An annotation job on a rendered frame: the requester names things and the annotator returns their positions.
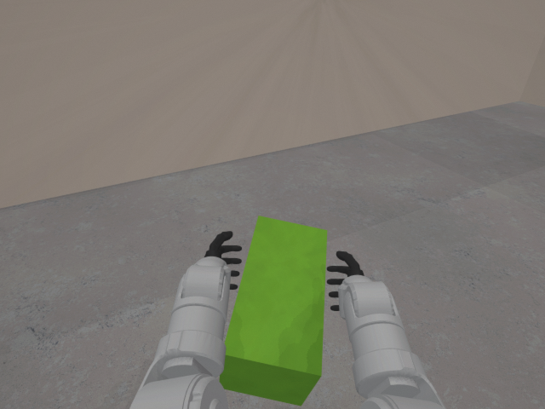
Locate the left robot forearm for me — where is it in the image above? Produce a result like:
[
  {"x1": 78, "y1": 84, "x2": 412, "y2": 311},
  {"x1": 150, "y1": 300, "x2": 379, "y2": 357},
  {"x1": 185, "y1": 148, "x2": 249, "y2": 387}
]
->
[{"x1": 130, "y1": 256, "x2": 231, "y2": 407}]

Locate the robot left hand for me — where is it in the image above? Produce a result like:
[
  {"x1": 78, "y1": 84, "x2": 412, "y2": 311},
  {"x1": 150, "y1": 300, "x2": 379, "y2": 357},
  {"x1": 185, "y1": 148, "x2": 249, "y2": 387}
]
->
[{"x1": 204, "y1": 231, "x2": 242, "y2": 290}]

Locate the right robot forearm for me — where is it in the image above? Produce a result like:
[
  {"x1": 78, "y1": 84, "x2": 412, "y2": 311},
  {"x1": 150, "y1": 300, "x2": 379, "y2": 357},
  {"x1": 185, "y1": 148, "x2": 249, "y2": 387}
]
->
[{"x1": 338, "y1": 275, "x2": 446, "y2": 409}]

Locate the robot left upper arm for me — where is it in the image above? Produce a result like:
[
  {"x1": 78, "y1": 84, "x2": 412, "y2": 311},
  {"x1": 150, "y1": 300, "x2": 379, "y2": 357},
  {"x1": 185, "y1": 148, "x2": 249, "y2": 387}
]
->
[{"x1": 130, "y1": 373, "x2": 229, "y2": 409}]

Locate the carton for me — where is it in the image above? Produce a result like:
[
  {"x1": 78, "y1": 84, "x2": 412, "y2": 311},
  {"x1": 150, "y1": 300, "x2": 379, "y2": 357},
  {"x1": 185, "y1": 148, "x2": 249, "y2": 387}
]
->
[{"x1": 219, "y1": 216, "x2": 327, "y2": 406}]

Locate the robot right hand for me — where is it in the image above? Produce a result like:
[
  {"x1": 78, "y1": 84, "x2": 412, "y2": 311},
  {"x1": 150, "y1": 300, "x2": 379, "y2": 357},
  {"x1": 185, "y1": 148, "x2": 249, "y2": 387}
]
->
[{"x1": 327, "y1": 251, "x2": 364, "y2": 311}]

